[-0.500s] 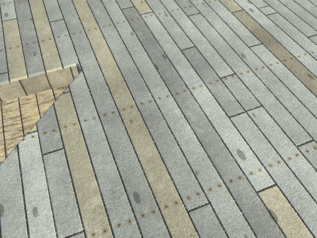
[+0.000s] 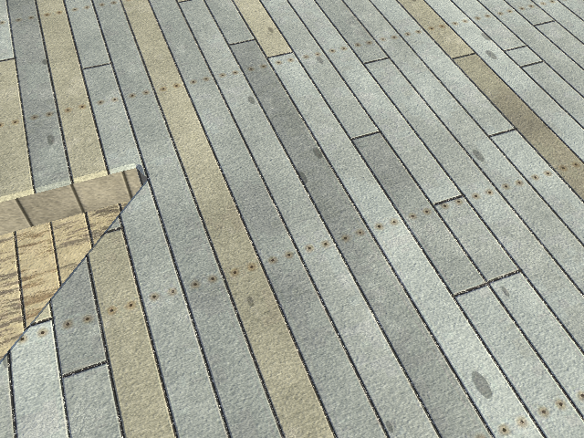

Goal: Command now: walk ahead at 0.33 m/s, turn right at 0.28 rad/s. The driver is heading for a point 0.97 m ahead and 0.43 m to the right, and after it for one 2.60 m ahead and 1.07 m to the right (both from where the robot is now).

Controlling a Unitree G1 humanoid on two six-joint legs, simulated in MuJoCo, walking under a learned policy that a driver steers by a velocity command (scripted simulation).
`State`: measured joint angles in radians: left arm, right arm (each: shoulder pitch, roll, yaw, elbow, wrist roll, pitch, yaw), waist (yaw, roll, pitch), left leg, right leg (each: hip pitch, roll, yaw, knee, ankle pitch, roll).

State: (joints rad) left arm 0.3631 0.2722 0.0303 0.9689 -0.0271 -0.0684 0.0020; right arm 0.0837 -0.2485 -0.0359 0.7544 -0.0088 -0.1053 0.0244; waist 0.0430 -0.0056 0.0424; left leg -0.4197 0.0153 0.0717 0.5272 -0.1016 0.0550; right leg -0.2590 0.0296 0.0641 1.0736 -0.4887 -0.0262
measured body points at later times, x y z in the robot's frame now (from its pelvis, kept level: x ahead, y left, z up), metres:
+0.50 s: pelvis +0.13 -0.03 +0.00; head +0.18 -0.06 +0.45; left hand +0.36 +0.20 -0.09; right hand +0.21 -0.34 -0.12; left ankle +0.09 +0.11 -0.65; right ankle +0.18 -0.13 -0.73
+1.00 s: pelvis +0.19 -0.01 +0.01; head +0.20 +0.01 +0.46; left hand +0.48 +0.15 -0.08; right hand +0.10 -0.30 -0.08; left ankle +0.23 +0.10 -0.73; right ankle +0.15 -0.15 -0.65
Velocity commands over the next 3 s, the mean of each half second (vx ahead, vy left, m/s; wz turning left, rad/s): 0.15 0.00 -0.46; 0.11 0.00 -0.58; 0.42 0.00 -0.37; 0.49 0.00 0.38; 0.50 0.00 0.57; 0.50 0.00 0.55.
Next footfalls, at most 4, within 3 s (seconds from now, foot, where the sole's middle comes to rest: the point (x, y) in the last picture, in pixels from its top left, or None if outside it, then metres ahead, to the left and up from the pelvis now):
0.40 right None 0.22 -0.14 -0.77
0.84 left None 0.26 0.08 -0.77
1.34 right None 0.25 -0.30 -0.77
1.88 left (462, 365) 0.64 -0.36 -0.77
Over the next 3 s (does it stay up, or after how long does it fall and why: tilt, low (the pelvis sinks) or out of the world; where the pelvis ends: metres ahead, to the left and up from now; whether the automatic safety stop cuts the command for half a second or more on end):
stays up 1.00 -0.51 0.00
